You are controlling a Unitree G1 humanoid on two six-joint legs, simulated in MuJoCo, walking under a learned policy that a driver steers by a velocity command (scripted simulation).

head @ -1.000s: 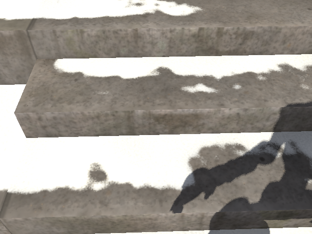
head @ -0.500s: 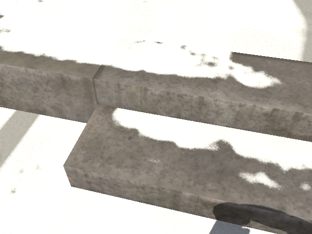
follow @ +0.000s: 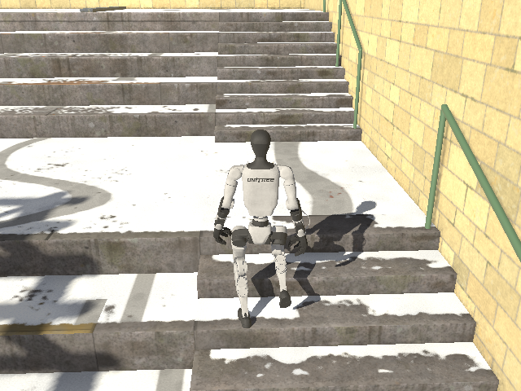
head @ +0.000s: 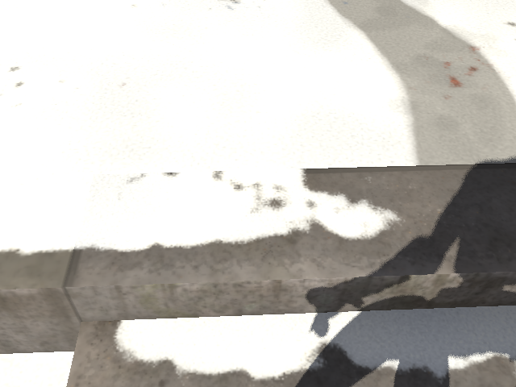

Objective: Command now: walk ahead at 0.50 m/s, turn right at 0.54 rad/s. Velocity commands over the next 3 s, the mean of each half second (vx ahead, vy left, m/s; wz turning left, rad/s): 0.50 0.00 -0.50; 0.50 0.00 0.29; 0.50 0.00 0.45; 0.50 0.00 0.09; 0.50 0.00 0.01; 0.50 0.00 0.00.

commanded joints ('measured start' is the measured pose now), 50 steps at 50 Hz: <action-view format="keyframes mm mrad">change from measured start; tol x32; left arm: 1 1 -104 -41 -39 -12 5 -37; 16 -549 -136 -111 -307 -21 117 -18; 23 494 197 53 -7 30 75 44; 32 -59 -136 -52 20 35 -6 42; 50 476 41 -42 105 100 -60 17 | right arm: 1 -168 62 22 -94 -13 -29 -5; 21 305 -157 9 59 -73 -103 79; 44 -661 96 89 -413 19 69 82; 50 -164 -57 8 -300 68 5 74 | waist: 1 71 82 29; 50 -49 -22 -166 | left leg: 1 51 210 -210 -581 272 135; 13 718 259 -29 -704 553 143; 15 448 230 89 -829 608 154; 20 293 286 73 -348 1767 63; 23 -236 -23 -278 639 294 -6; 27 -411 -71 -517 1151 429 122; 39 -1061 -7 -369 1255 220 249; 48 -279 -136 -9 270 13 104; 50 379 -108 -292 299 372 229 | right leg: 1 -23 -54 -29 -57 -25 -19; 5 -418 18 13 325 -131 -98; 13 -604 -85 -138 -71 -181 -92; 19 245 137 -308 -645 -270 7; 22 1212 -59 316 -1043 -109 -133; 23 1114 -192 681 -1292 -136 -147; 30 394 -178 161 -1401 -230 -27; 42 855 -212 -185 -1645 -137 -17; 50 649 -223 -317 -1172 1160 66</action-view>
